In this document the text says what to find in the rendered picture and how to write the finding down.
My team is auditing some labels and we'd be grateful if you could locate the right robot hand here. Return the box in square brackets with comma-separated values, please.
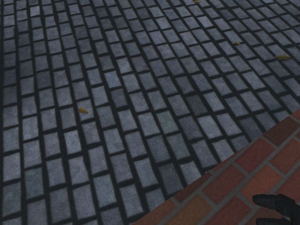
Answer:
[252, 193, 300, 225]

